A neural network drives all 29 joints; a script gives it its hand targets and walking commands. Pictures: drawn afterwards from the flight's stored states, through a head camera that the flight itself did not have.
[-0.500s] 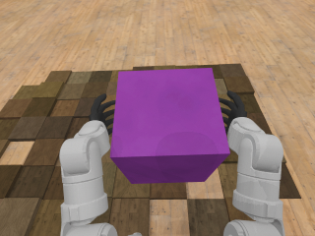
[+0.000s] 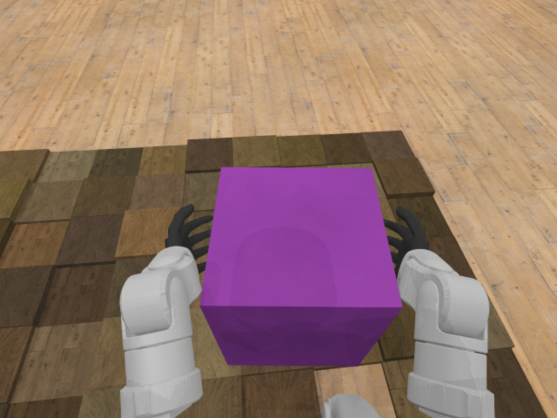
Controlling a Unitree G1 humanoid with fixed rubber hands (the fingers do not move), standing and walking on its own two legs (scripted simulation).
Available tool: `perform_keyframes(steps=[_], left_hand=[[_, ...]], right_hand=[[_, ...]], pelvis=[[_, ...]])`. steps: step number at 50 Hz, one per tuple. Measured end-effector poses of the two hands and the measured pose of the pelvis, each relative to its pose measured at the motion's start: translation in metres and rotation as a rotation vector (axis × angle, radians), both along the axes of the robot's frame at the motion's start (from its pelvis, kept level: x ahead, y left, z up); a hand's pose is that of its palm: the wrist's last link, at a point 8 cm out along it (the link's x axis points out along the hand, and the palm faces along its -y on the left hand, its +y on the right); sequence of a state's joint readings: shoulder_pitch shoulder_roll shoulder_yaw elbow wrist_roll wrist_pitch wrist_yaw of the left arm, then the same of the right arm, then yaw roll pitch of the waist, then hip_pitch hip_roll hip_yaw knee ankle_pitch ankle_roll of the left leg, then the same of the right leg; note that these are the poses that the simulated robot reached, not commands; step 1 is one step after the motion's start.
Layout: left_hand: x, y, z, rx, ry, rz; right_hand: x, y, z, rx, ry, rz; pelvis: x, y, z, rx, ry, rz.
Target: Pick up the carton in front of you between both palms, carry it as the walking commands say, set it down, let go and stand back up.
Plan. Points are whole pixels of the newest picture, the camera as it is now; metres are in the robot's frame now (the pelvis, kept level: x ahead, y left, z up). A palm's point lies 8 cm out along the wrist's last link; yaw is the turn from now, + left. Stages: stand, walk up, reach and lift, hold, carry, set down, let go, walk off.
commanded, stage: carry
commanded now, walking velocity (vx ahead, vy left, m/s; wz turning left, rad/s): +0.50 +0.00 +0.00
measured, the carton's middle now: (294, 274) +0.34 -0.02 +0.01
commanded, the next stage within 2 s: none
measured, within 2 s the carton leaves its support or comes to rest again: neither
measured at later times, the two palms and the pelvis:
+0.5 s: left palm (163, 90) +0.58 +0.18 +0.17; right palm (349, 84) +0.60 -0.12 +0.17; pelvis +0.35 +0.01 +0.05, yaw +2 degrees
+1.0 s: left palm out of the picture +0.96 +0.17 +0.18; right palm out of the picture +0.97 -0.13 +0.18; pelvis +0.65 +0.02 +0.03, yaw +2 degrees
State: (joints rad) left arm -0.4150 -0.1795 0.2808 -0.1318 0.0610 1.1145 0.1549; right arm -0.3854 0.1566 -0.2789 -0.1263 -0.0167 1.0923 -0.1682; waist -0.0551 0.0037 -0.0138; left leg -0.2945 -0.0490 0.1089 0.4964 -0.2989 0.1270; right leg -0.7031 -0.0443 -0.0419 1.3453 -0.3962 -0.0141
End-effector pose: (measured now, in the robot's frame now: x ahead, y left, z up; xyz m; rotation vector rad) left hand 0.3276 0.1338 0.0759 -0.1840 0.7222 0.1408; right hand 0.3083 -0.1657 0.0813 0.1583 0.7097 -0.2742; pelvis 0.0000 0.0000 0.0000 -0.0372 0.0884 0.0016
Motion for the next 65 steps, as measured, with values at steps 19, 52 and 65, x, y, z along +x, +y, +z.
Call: perform_keyframes(steps=[19,52,65], left_hand=[[0.185,0.031,0.039,0.094,-0.072,0.087],[0.666,0.034,0.089,0.114,-0.136,0.052],[0.830,0.028,0.043,0.078,-0.039,0.105]], right_hand=[[0.234,0.032,0.040,-0.070,-0.073,0.225],[0.698,0.033,0.075,-0.003,-0.136,0.144],[0.870,0.028,0.030,0.048,-0.040,0.131]], pelvis=[[0.273,-0.011,0.037,0.002,-0.006,0.049],[0.681,0.012,0.017,0.062,-0.023,0.024],[0.832,-0.007,0.040,0.069,0.018,0.013]])
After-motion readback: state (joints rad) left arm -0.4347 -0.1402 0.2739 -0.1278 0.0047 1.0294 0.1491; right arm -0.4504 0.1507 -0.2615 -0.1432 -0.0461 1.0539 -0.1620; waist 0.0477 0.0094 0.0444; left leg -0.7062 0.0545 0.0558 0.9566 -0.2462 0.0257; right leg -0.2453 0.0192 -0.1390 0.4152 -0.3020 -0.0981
